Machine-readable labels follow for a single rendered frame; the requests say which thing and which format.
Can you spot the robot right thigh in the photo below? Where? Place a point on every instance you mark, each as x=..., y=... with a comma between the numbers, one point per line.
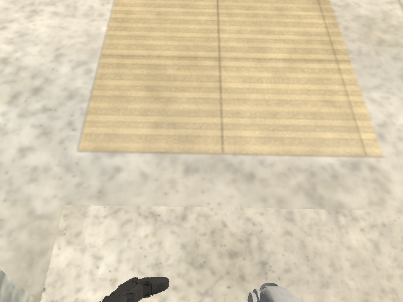
x=272, y=294

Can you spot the left robot hand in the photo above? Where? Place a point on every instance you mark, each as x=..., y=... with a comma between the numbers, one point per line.
x=135, y=289

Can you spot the right robot shin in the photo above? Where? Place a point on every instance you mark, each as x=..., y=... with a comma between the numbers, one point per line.
x=268, y=284

